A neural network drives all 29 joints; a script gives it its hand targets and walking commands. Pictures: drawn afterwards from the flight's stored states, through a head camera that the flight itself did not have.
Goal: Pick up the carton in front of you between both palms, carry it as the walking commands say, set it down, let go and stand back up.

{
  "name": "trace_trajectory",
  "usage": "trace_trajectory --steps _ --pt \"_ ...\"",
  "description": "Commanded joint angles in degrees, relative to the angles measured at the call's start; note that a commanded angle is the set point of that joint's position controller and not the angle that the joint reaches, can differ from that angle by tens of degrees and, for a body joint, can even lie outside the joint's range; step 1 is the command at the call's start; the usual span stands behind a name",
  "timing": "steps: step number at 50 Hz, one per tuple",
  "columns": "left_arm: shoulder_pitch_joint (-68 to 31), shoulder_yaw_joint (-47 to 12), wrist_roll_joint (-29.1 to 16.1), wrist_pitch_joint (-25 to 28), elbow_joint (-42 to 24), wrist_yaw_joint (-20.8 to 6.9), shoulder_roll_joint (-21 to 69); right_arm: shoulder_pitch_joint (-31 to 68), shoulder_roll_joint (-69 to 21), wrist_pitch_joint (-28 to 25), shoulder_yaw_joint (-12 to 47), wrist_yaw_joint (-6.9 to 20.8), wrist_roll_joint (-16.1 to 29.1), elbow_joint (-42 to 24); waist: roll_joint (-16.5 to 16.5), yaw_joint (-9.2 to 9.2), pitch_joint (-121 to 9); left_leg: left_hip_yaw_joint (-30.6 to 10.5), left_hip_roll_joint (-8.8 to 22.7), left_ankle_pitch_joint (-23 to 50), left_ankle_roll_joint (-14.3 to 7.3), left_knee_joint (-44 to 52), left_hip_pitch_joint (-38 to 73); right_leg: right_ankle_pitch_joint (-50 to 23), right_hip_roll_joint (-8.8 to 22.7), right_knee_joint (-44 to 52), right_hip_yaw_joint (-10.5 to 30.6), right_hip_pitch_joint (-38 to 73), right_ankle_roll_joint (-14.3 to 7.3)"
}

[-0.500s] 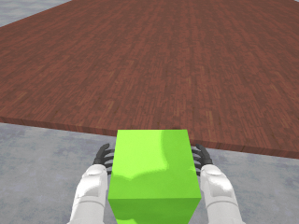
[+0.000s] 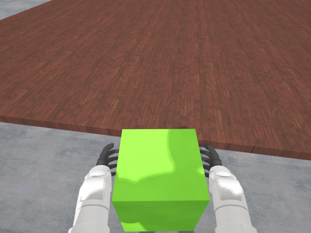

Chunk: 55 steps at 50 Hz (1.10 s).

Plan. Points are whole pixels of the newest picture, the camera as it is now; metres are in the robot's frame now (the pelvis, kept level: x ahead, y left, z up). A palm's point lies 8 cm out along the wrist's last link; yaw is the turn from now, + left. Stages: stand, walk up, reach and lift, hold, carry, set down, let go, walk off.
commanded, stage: reach and lift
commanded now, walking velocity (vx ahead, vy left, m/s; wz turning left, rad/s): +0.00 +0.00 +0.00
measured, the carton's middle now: (158, 181) +0.30 +0.00 -0.05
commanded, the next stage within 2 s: hold in 0.40 s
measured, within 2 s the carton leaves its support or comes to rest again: neither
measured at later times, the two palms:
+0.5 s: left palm (101, 167) +0.29 +0.15 +0.05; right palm (216, 167) +0.29 -0.15 +0.05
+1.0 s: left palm (100, 168) +0.29 +0.15 +0.05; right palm (217, 168) +0.29 -0.15 +0.05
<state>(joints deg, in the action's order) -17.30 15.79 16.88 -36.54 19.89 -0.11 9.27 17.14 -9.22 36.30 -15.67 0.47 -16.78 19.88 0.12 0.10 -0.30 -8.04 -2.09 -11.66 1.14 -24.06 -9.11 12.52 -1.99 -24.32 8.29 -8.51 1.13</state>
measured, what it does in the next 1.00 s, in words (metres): stands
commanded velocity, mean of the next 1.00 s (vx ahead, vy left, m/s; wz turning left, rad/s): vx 0.00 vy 0.00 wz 0.00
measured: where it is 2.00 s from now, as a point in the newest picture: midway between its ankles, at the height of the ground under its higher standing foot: (157, 228)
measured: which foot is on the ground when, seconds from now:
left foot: down 0.00-1.00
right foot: down 0.00-1.00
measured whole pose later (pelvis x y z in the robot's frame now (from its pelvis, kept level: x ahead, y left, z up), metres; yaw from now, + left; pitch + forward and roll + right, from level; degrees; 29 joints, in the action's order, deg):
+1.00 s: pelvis +0.00 +0.00 +0.00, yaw +0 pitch -7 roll +0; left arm -17.3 14.6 16.6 -43.2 14.8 -0.4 9.3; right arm 17.2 -9.2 43.0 -14.4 0.8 -16.6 14.9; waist 0.1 0.2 0.8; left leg -7.7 -1.9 -10.5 1.0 -21.5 -4.2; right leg 11.3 -1.7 -21.6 7.9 -3.5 1.1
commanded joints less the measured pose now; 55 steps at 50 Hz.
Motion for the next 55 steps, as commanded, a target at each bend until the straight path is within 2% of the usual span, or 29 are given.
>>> trace_trajectory --steps 1,10,19,25,32,40,52,53,55 --pt "-27.24 -32.42 -14.34 1.18 -0.93 -14.32 54.49 27.38 -54.52 -1.03 32.32 14.04 14.16 -0.83 -0.16 -0.12 -15.6 4.76 -3.95 10.18 0.1 3.52 6.34 -10.56 -3.96 4.02 -4.9 3.81 0.01" --pt "-24.11 -33.74 -15.3 -0.2 -4.37 -14.08 53.67 23.92 -53.94 0.4 33.49 13.72 14.94 -4.15 -0.07 -0.02 -15.1 4.44 -4.09 13.99 0.23 4.3 7.87 -14.51 -4.11 4.78 -4.54 5.74 0.27" --pt "-23.81 -34.23 -15.72 -1.4 -6.15 -14.02 53.18 23.74 -53.62 1.62 34.02 13.61 15.37 -5.93 -0.04 -0.07 -13.87 4.34 -4.16 13.36 0.11 4.82 8.12 -13.96 -4.11 5.34 -4.43 6.28 0.32" --pt "-23.74 -38.07 -18.1 -3.6 -11.74 -13.65 53.06 23.52 -53.39 3.85 37.74 13.16 17.69 -11.57 0.0 0.13 -16.09 3.98 -4.17 16.54 0.26 5.47 10.53 -17.27 -4.16 6.08 -4.15 8.68 0.51" --pt "-24.45 -33.79 -15.71 -5.74 -8.09 -13.66 50.88 24.52 -50.89 5.85 33.52 13.32 15.46 -7.88 -0.16 0.0 -8.37 4.66 -3.73 6.4 -0.03 7.0 7.67 -7.04 -3.78 7.49 -4.79 5.72 -0.05" --pt "-29.26 -34.32 -16.19 -5.09 -7.5 -14.19 52.69 29.3 -52.54 5.17 34.01 13.9 15.85 -7.28 -0.21 0.03 -11.24 4.72 -3.62 4.96 -0.06 6.04 7.92 -5.55 -3.69 6.59 -4.96 5.49 -0.15" --pt "-29.37 -33.46 -15.69 -5.0 -6.08 -14.19 52.75 29.45 -52.53 5.09 33.24 14.0 15.32 -5.86 -0.15 0.05 -11.45 4.83 -3.57 5.82 -0.09 6.2 8.29 -6.17 -3.66 6.79 -5.06 5.69 -0.13" --pt "-29.67 -33.53 -16.23 -5.17 -6.94 -14.02 52.52 30.06 -52.16 5.26 33.48 13.79 15.72 -7.08 0.43 -0.05 -13.15 2.64 6.53 -1.2 -0.87 1.17 1.83 0.85 6.28 1.68 -2.47 -0.43 -0.93" --pt "-29.68 -34.84 -17.3 -5.4 -9.08 -13.58 52.47 29.69 -51.97 5.6 34.36 13.27 16.53 -8.73 0.17 -0.1 -13.22 0.78 5.24 -22.59 -1.49 2.66 -2.16 22.4 5.36 3.54 -0.46 -5.49 -1.74"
